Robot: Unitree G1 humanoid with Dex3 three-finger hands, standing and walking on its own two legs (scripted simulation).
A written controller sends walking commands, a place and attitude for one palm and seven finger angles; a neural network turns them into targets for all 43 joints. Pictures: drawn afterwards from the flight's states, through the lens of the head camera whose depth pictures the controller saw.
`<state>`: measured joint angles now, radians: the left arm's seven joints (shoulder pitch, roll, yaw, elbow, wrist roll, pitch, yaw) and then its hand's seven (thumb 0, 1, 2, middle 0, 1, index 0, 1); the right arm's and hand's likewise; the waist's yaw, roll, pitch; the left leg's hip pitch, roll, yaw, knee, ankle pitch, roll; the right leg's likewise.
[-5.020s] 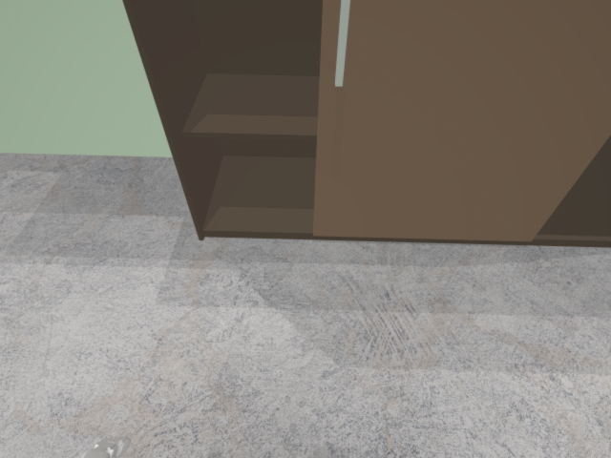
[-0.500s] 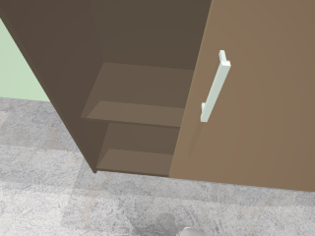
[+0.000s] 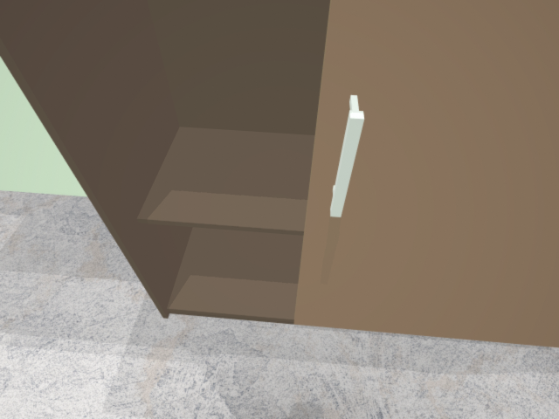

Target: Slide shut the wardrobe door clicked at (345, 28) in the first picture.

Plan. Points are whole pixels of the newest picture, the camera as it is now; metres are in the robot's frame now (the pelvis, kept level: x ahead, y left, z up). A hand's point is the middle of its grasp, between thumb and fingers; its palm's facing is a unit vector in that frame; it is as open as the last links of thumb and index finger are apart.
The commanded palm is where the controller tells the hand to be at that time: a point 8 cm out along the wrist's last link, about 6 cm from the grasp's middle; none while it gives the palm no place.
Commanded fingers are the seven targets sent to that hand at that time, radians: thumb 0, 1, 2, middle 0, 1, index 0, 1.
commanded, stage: come to a stop and stand still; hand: right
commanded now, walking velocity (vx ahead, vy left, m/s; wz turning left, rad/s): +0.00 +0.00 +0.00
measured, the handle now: (344, 162) +0.50 -0.08 +0.09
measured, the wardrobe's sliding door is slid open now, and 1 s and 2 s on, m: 0.47 0.47 0.47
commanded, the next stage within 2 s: look again from close up in 0.78 s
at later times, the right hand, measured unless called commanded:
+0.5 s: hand out of the picture -0.04 -0.11 -0.17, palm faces +0.06 +0.99 -0.16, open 7.4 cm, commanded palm none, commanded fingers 0.00 -0.90 -0.90 0.20 0.30 0.20 0.30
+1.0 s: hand out of the picture -0.03 -0.11 -0.18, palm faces +0.08 +0.98 -0.18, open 7.4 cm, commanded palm none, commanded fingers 0.00 -0.90 -0.90 0.20 0.30 0.20 0.30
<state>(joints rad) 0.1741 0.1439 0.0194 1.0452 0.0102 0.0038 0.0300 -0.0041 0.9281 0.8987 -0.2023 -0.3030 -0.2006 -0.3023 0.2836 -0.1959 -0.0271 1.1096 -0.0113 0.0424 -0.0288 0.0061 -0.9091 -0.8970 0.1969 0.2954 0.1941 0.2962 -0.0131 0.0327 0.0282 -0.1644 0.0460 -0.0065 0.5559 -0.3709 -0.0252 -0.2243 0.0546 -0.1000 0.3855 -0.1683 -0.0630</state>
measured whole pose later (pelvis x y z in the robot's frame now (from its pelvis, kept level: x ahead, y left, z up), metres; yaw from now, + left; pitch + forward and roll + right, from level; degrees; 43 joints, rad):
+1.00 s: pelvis +0.00 +0.04 -0.01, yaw -3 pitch +0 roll +1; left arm 0.29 0.17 0.02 1.06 0.02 0.00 0.03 0.02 0.93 0.90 -0.20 -0.30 -0.20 -0.30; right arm 0.36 -0.10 0.02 1.08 -0.01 -0.04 -0.05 0.00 -0.91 -0.90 0.20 0.30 0.20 0.30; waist 0.01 -0.04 0.03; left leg -0.11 -0.06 0.07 0.46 -0.35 0.06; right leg -0.32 -0.04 0.00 0.57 -0.24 -0.01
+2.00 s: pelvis -0.05 -0.03 +0.00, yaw -1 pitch -1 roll +1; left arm 0.29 0.14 0.02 1.11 0.01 0.03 0.02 0.01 0.92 0.90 -0.20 -0.30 -0.20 -0.30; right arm 0.44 -0.12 0.00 1.12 -0.03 0.00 -0.04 0.00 -0.91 -0.90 0.20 0.30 0.19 0.30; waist -0.01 0.01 0.01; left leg -0.16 0.04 0.01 0.45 -0.27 -0.04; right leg -0.29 0.06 -0.08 0.41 -0.11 -0.09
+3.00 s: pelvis -0.03 +0.00 +0.00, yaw +0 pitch -1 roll +0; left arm 0.29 0.14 0.01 1.12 0.01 0.00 0.02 0.01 0.92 0.90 -0.20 -0.30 -0.20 -0.30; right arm 0.37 -0.11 0.00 1.10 -0.02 -0.02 -0.04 0.00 -0.91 -0.90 0.20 0.30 0.20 0.30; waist 0.01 0.00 0.02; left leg -0.15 0.00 0.01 0.45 -0.29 -0.01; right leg -0.29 0.02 -0.07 0.45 -0.16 -0.05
